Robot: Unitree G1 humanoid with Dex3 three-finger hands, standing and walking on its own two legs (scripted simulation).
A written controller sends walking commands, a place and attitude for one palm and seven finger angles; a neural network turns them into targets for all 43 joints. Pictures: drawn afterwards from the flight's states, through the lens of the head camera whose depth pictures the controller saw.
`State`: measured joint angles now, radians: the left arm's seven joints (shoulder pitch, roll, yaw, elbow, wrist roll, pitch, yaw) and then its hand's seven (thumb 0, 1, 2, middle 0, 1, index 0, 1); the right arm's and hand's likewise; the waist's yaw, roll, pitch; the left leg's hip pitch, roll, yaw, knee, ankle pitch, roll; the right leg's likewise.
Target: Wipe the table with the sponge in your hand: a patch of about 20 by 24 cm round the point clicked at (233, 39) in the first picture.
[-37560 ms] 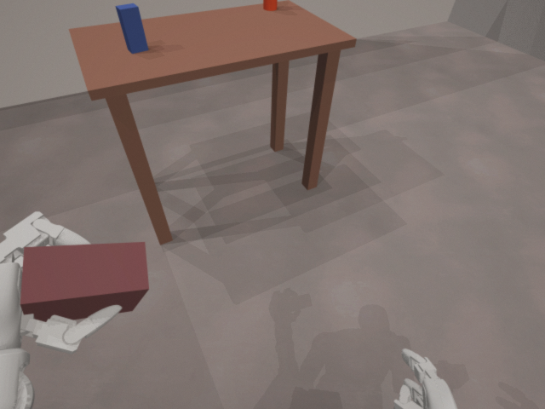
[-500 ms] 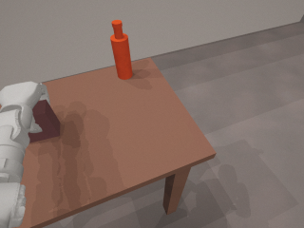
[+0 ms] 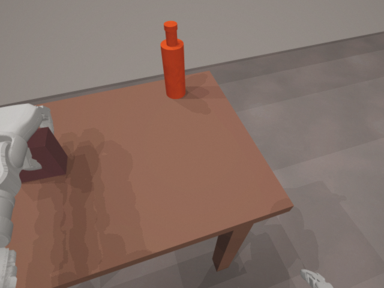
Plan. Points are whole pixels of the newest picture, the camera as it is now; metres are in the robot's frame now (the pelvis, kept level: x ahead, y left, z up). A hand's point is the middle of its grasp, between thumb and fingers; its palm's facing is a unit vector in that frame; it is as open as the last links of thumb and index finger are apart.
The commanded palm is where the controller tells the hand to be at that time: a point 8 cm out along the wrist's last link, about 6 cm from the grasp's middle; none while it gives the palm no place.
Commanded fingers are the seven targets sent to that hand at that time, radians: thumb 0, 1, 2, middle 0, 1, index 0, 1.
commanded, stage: wipe back along the first lane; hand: left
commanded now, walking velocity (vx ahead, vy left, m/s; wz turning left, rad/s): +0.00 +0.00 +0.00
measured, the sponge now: (36, 160) +0.35 +0.38 +0.05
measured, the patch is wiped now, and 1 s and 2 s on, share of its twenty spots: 0.95 0.95 0.95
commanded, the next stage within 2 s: lift the sponge slowly off the table in 1.60 s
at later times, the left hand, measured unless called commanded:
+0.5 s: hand (25, 158) +0.32 +0.36 +0.10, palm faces -0.08 +0.00 -1.00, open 9.7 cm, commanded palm +0.28 +0.35 +0.13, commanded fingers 0.00 0.10 1.30 -1.20 -1.60 -1.20 -1.60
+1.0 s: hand (19, 175) +0.28 +0.35 +0.10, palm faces -0.02 -0.01 -1.00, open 9.7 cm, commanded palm +0.24 +0.34 +0.13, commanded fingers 0.00 0.10 1.30 -1.20 -1.60 -1.20 -1.60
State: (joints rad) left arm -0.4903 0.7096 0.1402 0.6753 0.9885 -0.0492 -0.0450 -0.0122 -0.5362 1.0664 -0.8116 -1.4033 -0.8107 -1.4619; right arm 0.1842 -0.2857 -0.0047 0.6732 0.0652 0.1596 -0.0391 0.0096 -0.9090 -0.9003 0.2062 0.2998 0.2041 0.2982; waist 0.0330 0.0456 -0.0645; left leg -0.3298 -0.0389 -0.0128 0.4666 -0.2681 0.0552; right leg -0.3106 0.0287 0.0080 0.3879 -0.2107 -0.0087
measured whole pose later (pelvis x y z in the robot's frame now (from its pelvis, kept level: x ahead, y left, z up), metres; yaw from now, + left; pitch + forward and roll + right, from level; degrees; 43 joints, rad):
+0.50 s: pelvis -0.01 -0.01 +0.00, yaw +1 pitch +5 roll -2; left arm -0.34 0.67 0.09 0.50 0.95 0.08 -0.02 -0.01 -0.48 1.05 -0.76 -1.45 -0.76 -1.51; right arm 0.16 -0.29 0.01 0.66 0.07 0.16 -0.02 0.01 -0.91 -0.90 0.21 0.30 0.20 0.30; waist 0.05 0.06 -0.06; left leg -0.30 -0.04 -0.03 0.48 -0.27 0.05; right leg -0.28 0.03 -0.01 0.40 -0.22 -0.02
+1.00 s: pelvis +0.00 +0.00 +0.00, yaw +0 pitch +4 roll -2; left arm -0.04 0.65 0.14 0.15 0.87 0.15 -0.01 -0.01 -0.48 1.05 -0.75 -1.46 -0.75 -1.51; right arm 0.13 -0.29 0.01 0.64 0.07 0.14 -0.02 0.01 -0.91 -0.90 0.20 0.30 0.20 0.30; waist 0.07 0.09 -0.05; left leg -0.26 -0.04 -0.01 0.48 -0.29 0.06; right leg -0.24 0.03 0.01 0.41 -0.24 -0.01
